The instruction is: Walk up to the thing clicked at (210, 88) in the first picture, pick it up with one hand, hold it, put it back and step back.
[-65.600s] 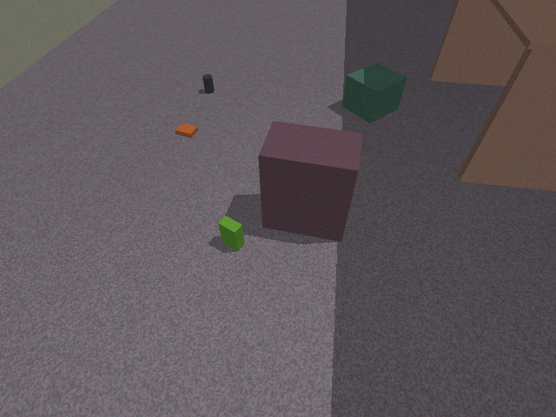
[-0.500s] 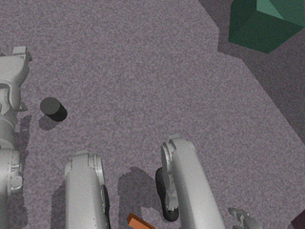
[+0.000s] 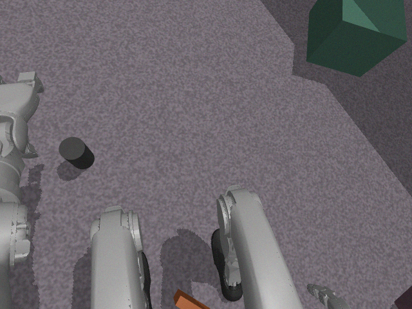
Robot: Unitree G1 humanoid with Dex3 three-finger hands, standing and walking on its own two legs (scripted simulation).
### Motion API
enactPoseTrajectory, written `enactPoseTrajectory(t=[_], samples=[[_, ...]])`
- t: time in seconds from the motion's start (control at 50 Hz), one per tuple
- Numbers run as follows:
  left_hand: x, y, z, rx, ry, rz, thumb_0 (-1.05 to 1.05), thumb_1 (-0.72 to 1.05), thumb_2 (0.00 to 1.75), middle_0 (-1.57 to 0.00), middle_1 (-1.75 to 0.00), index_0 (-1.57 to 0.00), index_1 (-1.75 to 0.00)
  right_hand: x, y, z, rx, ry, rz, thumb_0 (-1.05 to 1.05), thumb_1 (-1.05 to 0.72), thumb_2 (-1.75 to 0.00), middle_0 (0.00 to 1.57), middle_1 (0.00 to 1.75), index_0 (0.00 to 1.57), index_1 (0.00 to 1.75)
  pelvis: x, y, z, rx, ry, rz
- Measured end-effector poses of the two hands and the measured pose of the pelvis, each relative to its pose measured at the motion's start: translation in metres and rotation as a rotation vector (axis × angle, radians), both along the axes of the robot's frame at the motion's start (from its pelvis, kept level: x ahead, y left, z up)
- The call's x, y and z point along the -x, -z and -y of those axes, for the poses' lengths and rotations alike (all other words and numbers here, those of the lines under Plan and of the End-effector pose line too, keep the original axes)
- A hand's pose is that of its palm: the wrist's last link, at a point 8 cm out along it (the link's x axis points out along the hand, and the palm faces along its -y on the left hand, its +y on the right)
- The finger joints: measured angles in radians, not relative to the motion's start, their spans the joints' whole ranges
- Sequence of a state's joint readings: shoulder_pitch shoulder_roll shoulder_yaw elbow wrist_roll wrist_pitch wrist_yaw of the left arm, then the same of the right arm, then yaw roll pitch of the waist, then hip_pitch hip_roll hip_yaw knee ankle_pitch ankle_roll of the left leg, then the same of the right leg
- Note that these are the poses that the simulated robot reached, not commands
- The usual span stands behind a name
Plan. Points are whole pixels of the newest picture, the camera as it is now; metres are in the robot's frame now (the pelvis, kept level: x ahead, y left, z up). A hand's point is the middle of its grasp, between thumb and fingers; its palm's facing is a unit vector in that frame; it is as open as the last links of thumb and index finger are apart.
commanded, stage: withdraw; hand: left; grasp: from above
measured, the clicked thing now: (78, 154) +0.51 +0.27 -0.36
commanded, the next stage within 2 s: none
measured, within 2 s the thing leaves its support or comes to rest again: neither
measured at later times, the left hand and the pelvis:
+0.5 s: hand (26, 128) +0.49 +0.29 -0.11, palm faces -0.43 -0.02 -0.90, open 14.0 cm; pelvis +0.00 +0.00 +0.00, yaw +0 degrees
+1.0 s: hand (28, 134) +0.48 +0.29 -0.11, palm faces -0.47 -0.04 -0.88, open 14.1 cm; pelvis +0.00 +0.00 +0.00, yaw +0 degrees
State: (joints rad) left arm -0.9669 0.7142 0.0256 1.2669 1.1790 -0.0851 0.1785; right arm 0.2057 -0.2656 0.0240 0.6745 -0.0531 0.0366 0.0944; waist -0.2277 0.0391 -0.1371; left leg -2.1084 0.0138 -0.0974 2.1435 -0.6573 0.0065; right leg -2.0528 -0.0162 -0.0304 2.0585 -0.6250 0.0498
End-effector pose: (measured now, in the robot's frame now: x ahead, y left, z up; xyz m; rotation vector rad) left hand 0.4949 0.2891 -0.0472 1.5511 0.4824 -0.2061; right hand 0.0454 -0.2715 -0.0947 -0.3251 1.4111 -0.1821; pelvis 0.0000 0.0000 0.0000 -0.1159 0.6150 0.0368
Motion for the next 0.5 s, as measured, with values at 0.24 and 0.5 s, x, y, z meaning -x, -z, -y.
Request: enactPoseTrajectory(t=[0.24, 0.5], samples=[[0.012, 0.033, 0.014, 0.063, 0.142, -0.032, 0.0, -0.5, 0.96, -0.1, -0.99, -0.11, -0.97, -0.002, 0.004, 0.003, 0.031, -0.056, -0.033, 0.0, -0.91, -0.9, 0.2, 0.3, 0.2, 0.3, 0.001, 0.011, -0.002, 0.007, -0.007, 0.004], [0.002, 0.008, 0.002, -0.005, 0.003, -0.007, 0.01, -0.49, 0.96, -0.1, -0.97, -0.11, -0.96, 0.003, 0.006, -0.006, -0.009, 0.009, 0.002, 0.0, -0.92, -0.9, 0.2, 0.3, 0.2, 0.3, 0.001, 0.004, -0.003, 0.004, 0.0, -0.001]])
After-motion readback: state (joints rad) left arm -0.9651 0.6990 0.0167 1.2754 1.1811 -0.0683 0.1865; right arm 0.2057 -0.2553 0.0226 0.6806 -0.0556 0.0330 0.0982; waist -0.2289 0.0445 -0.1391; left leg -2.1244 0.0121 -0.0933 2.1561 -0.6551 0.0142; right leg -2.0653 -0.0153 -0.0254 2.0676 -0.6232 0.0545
